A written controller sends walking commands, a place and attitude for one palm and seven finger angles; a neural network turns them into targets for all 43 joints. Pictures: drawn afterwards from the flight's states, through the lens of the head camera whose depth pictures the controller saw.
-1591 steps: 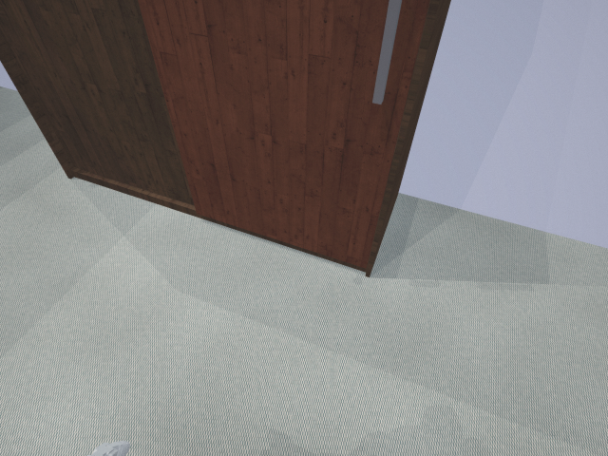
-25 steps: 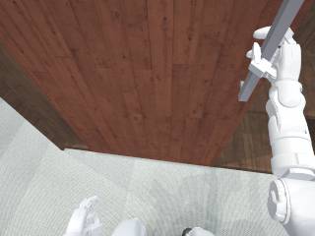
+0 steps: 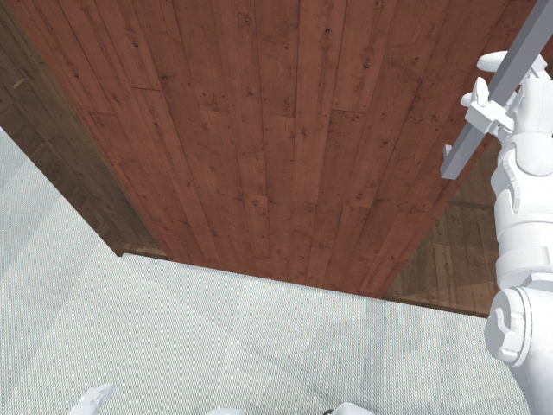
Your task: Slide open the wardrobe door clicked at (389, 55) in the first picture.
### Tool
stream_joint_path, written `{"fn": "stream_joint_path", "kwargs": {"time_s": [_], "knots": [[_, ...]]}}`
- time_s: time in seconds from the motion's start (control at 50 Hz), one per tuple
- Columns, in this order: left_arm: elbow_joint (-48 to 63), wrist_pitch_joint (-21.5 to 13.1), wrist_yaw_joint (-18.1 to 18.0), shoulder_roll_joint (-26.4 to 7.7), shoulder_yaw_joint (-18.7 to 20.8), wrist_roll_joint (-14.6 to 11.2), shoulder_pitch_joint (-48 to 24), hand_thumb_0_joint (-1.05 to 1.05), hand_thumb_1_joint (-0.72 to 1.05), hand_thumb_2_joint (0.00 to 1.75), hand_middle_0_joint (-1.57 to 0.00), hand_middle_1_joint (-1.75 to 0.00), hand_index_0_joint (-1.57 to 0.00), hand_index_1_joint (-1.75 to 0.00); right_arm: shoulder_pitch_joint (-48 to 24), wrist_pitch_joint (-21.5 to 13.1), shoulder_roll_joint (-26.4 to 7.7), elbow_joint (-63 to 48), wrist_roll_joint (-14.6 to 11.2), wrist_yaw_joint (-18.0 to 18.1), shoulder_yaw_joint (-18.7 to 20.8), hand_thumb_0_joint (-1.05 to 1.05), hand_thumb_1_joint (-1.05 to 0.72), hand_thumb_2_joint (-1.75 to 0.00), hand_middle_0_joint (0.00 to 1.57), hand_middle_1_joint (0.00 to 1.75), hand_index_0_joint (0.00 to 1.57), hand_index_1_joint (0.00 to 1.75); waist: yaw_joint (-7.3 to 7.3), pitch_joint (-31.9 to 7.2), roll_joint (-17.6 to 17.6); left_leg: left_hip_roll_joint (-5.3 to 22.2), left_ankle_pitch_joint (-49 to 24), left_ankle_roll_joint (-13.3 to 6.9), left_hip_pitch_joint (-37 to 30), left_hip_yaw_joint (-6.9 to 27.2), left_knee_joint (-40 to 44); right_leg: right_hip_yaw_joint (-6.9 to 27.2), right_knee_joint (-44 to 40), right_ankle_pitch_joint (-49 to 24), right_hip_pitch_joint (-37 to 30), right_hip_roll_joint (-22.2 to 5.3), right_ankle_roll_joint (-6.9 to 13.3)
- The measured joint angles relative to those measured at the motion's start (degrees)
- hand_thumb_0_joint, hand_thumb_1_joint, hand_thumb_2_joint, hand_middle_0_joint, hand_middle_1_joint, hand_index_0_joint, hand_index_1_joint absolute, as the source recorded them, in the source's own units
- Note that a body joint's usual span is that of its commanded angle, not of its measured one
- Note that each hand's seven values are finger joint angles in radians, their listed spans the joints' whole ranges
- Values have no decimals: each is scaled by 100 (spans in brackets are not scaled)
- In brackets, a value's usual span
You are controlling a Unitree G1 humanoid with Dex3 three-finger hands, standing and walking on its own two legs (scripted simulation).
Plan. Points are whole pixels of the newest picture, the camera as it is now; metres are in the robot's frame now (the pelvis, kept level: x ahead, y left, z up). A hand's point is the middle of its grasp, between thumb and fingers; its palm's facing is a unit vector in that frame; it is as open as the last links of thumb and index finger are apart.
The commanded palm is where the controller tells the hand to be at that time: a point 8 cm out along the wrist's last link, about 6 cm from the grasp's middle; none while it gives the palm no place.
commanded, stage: stop walking and hold the door there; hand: right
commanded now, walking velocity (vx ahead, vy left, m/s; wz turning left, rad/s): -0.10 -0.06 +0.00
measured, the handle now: (491, 88) +0.53 -0.23 +0.18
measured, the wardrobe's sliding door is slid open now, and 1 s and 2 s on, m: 0.55 0.55 0.55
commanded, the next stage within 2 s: loosen the grip on the handle in 0.44 s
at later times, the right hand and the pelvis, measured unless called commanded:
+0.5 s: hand (476, 112) +0.48 -0.20 +0.18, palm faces +0.21 +0.97 -0.14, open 5.9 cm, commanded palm +0.45 -0.25 +0.16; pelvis -0.01 -0.01 +0.00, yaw +3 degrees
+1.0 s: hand (475, 113) +0.49 -0.21 +0.17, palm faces +0.20 +0.97 -0.15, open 13.2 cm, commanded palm +0.45 -0.25 +0.18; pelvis -0.02 -0.01 +0.00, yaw +2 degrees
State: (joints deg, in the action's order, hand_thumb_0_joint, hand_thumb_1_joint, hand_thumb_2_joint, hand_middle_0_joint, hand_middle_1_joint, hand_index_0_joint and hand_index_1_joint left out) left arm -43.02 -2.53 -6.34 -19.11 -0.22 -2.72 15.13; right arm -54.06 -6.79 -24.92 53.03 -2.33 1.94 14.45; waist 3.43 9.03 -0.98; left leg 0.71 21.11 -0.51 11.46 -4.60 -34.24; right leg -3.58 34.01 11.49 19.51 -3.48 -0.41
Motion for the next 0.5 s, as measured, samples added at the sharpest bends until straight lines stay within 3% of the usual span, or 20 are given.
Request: {"fn": "stream_joint_path", "kwargs": {"time_s": [0.08,0.18,0.36,0.5], "knots": [[102,59,12,-79,75,4,31,1,90,89,-20,-30,-20,-30,102,-52,19,184,2,-7,-56,-11,-72,-78,46,140,36,140,0,-254,34,-39,-106,50,-22,59,201,-60,-13,168,24,-43,23],[224,57,28,95,20,18,-72,1,90,89,-20,-30,-20,-30,147,-77,28,167,-25,57,-149,-11,-73,-77,46,140,35,140,-2,-369,30,-64,-206,76,58,123,292,-121,-24,140,109,-75,51],[307,-30,138,548,-244,84,-110,1,90,89,-20,-30,-20,-30,198,-43,52,-86,-121,126,-252,-8,-74,-76,46,140,27,140,-140,-357,169,-192,-422,73,202,183,495,-165,-70,44,285,-205,70],[193,38,111,584,-309,67,-52,1,90,89,-21,-30,-20,-31,243,-19,22,-26,-114,122,-225,-7,-75,-76,46,140,26,140,-130,-404,210,-173,-390,56,241,193,431,-179,-91,30,281,-189,47]]}}
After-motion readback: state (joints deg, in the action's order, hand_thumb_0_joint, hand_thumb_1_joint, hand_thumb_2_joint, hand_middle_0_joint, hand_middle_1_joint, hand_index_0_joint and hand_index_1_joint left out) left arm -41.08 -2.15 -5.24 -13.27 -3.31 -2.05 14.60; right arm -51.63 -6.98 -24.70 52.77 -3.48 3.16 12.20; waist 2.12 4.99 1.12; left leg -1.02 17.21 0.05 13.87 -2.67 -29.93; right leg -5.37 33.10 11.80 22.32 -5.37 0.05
